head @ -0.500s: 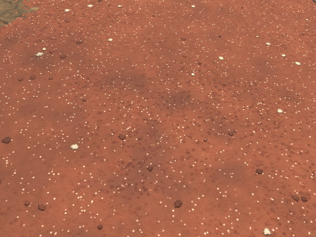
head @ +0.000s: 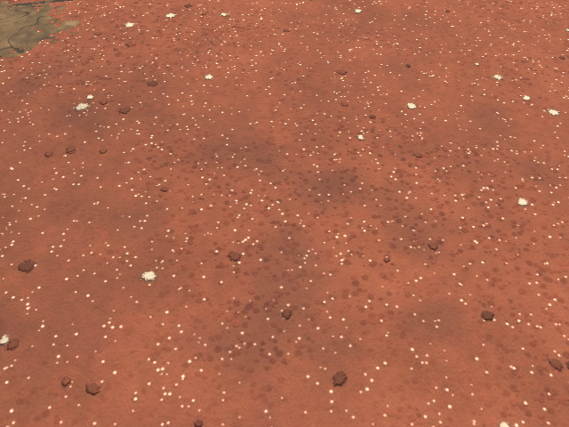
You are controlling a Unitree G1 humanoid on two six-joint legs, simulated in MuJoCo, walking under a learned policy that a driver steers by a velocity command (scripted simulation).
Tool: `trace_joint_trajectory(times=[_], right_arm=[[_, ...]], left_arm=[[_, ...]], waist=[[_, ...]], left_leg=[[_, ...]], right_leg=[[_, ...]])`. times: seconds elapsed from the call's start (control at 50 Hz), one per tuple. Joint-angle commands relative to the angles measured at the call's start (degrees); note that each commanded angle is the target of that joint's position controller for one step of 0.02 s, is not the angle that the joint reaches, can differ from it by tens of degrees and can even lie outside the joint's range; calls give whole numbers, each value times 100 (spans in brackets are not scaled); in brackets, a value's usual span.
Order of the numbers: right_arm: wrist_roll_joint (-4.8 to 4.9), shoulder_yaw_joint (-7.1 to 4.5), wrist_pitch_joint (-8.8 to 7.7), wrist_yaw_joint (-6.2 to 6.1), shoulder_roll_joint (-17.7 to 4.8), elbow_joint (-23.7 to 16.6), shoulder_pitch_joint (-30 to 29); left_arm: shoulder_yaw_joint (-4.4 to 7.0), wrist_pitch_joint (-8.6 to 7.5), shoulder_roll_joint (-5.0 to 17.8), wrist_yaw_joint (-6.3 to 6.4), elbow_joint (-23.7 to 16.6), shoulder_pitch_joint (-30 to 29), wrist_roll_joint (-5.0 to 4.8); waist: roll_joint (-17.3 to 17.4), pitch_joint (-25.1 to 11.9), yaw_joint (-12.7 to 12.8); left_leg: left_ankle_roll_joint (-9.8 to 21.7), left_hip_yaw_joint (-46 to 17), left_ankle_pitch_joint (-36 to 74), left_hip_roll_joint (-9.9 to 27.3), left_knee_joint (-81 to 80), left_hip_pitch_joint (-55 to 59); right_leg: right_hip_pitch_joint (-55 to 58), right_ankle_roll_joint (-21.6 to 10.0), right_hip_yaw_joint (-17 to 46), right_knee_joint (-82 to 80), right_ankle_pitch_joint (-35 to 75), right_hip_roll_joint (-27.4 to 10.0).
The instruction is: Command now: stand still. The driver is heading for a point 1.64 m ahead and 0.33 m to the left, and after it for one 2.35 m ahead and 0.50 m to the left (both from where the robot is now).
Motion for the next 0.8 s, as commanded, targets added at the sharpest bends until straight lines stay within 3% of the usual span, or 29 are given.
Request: trace_joint_trajectory(times=[0.02,0.4,0.8], right_arm=[[-3,-109,-31,-23,-634,-85,70],[-8,-31,-6,-71,-519,294,388],[7,28,-8,-80,-336,397,851]], left_arm=[[109,-49,608,31,-85,12,-1],[29,-82,481,59,512,242,-4],[-65,-109,316,76,736,656,-18]], waist=[[89,-268,-5],[48,-40,-2],[39,48,-2]], left_leg=[[118,-189,1470,224,-499,-139],[116,-143,796,135,-697,-296],[123,-108,736,92,-698,-375]], right_leg=[[298,-140,99,-299,1373,-143],[139,-91,15,-465,838,-106],[10,-92,-9,-473,749,-87]])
